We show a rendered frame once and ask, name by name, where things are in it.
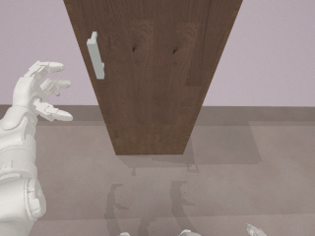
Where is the handle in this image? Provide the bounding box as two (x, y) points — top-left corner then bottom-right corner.
(87, 31), (105, 80)

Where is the robot right hand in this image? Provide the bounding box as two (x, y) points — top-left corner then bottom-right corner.
(245, 223), (267, 236)

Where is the left robot forearm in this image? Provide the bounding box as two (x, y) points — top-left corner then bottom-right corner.
(0, 106), (38, 185)

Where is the cupboard door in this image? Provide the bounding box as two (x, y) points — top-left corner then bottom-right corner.
(69, 0), (238, 125)

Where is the robot left upper arm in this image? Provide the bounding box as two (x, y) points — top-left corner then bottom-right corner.
(0, 177), (46, 236)

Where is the robot left hand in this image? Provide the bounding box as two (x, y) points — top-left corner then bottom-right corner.
(12, 60), (73, 122)

